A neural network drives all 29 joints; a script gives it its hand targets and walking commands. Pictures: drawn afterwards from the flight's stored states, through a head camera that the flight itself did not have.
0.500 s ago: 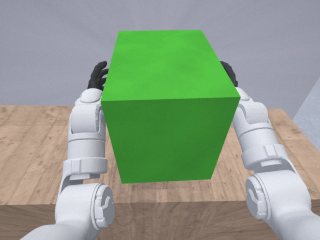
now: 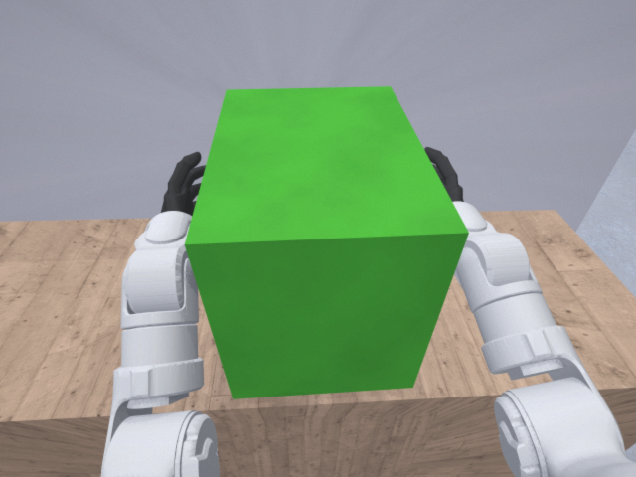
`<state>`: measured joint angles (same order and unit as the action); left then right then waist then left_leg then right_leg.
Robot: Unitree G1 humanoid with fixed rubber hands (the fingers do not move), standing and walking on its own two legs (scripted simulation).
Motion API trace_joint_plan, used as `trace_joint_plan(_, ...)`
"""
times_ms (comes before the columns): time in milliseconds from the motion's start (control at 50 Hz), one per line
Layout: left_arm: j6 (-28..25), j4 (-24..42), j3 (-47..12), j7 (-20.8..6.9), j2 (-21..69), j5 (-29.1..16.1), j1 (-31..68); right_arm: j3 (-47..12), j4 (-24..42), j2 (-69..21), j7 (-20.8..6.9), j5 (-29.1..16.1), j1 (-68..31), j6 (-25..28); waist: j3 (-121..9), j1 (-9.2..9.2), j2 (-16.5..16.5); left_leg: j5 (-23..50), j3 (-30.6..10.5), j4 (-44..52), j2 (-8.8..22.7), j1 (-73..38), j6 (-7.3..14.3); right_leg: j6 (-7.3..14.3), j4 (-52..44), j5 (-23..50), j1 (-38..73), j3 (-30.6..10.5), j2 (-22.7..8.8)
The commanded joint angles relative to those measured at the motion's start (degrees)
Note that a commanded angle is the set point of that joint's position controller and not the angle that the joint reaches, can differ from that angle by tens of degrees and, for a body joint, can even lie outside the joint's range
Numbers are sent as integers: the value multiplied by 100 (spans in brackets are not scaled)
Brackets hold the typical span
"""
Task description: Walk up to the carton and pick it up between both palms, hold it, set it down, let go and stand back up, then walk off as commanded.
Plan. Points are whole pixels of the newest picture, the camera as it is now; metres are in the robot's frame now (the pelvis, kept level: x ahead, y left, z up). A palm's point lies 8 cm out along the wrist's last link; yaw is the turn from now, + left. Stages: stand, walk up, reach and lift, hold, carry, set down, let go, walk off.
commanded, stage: hold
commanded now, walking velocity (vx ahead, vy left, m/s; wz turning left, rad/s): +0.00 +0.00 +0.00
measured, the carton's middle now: (316, 233) +0.37 -0.01 +0.16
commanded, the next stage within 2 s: none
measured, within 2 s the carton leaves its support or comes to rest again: neither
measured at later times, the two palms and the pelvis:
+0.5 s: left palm (169, 207) +0.36 +0.16 +0.22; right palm (434, 188) +0.37 -0.15 +0.23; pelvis -0.01 +0.00 +0.00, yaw +0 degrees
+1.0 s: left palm (184, 213) +0.37 +0.15 +0.20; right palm (441, 198) +0.37 -0.16 +0.21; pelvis +0.01 +0.00 +0.00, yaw +0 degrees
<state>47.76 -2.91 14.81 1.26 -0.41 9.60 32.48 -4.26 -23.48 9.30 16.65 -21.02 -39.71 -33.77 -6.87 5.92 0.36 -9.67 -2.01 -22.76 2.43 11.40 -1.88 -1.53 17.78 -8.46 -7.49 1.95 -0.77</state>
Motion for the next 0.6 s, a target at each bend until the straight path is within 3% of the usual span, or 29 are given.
trace_joint_plan(0, -648, 1128, -3296, -584, 3395, -1021, 4780, -1925, 2501, -3977, -737, -833, -5328, 478, -2610, -237, -238, 1385, 51, 136, -555, -1258, -86, -143, -90, 1023, 731, -54, 565)
trace_joint_plan(20, -571, 458, -3102, -634, 3358, -903, 4755, -1694, 2177, -3828, -764, -624, -5377, 450, -2006, -223, -237, 679, 70, 292, -523, -1020, -23, -105, -207, 323, 448, -98, 484)
trace_joint_plan(60, -602, 50, -2722, -663, 3264, -712, 5013, -1379, 1377, -3898, -906, -371, -5432, 459, -1599, -304, -51, -91, 182, 552, -493, -787, 79, -91, -300, -475, 167, -55, 484)
trace_joint_plan(80, -630, -70, -2555, -698, 3201, -714, 5030, -1262, 1283, -3971, -964, -190, -5526, 522, -1656, -396, 98, -214, 232, 558, -479, -705, 138, -92, -254, -548, 222, -98, 425)
trace_joint_plan(120, -629, -668, -2297, -735, 3167, -526, 4921, -1070, 785, -3963, -1054, -137, -5565, 543, -1321, -392, -1, -745, 242, 730, -465, -534, 213, -30, -331, -1071, 40, -99, 399)
trace_joint_plan(140, -636, -643, -2255, -803, 3135, -578, 4764, -1048, 1020, -4045, -1074, -49, -5607, 595, -1574, -370, 175, -432, 252, 703, -479, -610, 240, -54, -307, -687, 348, -161, 405)
trace_joint_plan(160, -647, -1223, -2054, -835, 3034, -476, 5207, -876, 372, -3867, -1077, 82, -5807, 556, -1112, -324, 90, -1044, 268, 786, -524, -424, 307, -49, -401, -1311, 5, -145, 353)
trace_joint_plan(180, -745, -907, -2224, -852, 3184, -593, 5315, -926, 518, -4037, -1118, 50, -5847, 661, -1530, -250, 64, -841, 292, 748, -508, -545, 325, -29, -364, -1102, 112, -134, 371)
trace_joint_plan(200, -788, -986, -2194, -826, 3226, -607, 5147, -910, 769, -4014, -1127, 56, -6035, 713, -1749, -257, 222, -702, 257, 692, -487, -558, 320, -12, -315, -984, 266, -121, 421)
trace_joint_plan(220, -816, -1096, -2172, -806, 3167, -594, 5383, -905, 519, -4007, -1123, 56, -6024, 699, -1548, -321, 86, -809, 295, 736, -523, -457, 333, -43, -327, -1147, 182, -96, 436)
trace_joint_plan(260, -869, -1368, -2064, -842, 3213, -568, 5373, -780, 332, -3978, -1123, 110, -6093, 739, -1525, -237, 202, -738, 244, 700, -520, -431, 292, -49, -349, -1066, 218, -53, 468)
trace_joint_plan(280, -903, -1329, -2064, -834, 3288, -575, 5480, -683, 70, -3965, -1145, 124, -5985, 760, -1566, -138, -14, -747, 243, 697, -529, -460, 278, -26, -307, -955, 233, -85, 473)
trace_joint_plan(300, -896, -1514, -2010, -845, 3266, -549, 5468, -599, 95, -3893, -1136, 204, -6107, 780, -1353, -153, 8, -953, 227, 798, -515, -316, 303, -47, -362, -1104, 235, -74, 461)
trace_joint_plan(340, -951, -1229, -2178, -853, 3382, -585, 5462, -689, 27, -4014, -1126, 193, -5901, 810, -1621, -46, -118, -542, 217, 706, -495, -485, 214, -33, -288, -695, 356, -19, 491)
trace_joint_plan(360, -964, -1405, -2111, -835, 3291, -597, 5558, -622, 59, -3928, -1094, 156, -6119, 837, -1578, -42, -80, -593, 223, 689, -524, -433, 259, -75, -351, -772, 328, -60, 447)
trace_joint_plan(380, -1052, -927, -2363, -793, 3514, -776, 5839, -732, 277, -4154, -1121, 42, -6231, 934, -2119, -63, -171, -312, 195, 625, -523, -555, 217, -62, -258, -534, 395, 4, 480)
trace_joint_plan(420, -1064, -821, -2562, -720, 3650, -904, 5773, -793, 398, -4113, -1080, -15, -6046, 897, -2089, 51, -365, 30, 141, 524, -537, -736, 66, -70, -290, -233, 416, -24, 466)
trace_joint_plan(440, -1085, -615, -2704, -687, 3709, -927, 5867, -832, 605, -4085, -1080, -162, -6292, 947, -2397, 1, -392, -15, 84, 497, -523, -776, 54, -51, -249, -330, 458, 57, 538)
trace_joint_plan(460, -1061, -794, -2683, -658, 3630, -921, 5710, -832, 487, -4090, -1054, -64, -6080, 904, -2128, 47, -423, 11, 104, 505, -532, -754, 28, -71, -298, -242, 447, -3, 495)
trace_joint_plan(520, -1024, -363, -2688, -608, 3538, -863, 5476, -1257, 727, -4192, -961, -392, -5777, 849, -2306, -9, -458, 800, 110, 319, -604, -1021, 0, -167, -247, 504, 767, -8, 506)
trace_joint_plan(540, -985, -293, -2717, -638, 3521, -842, 5156, -1360, 1158, -4133, -899, -482, -5777, 851, -2519, -68, -306, 1210, 95, 228, -622, -1187, -16, -193, -224, 901, 901, 13, 533)
trace_joint_plan(560, -1005, -110, -2806, -614, 3485, -877, 5289, -1440, 958, -4068, -874, -562, -5572, 769, -2535, -6, -413, 1188, 63, 211, -605, -1277, -57, -157, -233, 782, 874, 20, 574)
trace_joint_plan(580, -988, -20, -2848, -599, 3463, -932, 5271, -1566, 1256, -4179, -831, -675, -5658, 792, -2717, -7, -377, 1402, 69, 116, -649, -1276, -82, -189, -166, 1117, 1049, -1, 552)
